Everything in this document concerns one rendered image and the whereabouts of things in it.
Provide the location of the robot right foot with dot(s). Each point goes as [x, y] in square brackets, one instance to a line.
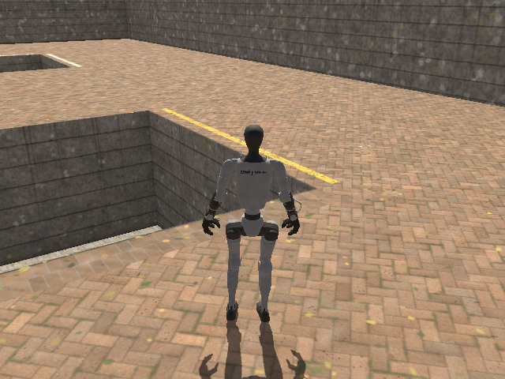
[264, 316]

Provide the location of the right robot hand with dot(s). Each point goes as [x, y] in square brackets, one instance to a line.
[291, 223]

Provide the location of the left robot upper arm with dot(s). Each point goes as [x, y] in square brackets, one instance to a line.
[224, 178]

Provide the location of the robot right forearm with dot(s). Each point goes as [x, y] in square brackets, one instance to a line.
[290, 208]

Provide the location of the robot right shin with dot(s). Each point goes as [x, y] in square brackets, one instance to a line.
[265, 287]

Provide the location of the robot left forearm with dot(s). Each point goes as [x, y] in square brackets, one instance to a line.
[212, 208]

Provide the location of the left robot hand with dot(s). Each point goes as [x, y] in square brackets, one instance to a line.
[210, 223]

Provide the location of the right robot upper arm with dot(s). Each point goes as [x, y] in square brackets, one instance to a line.
[282, 180]

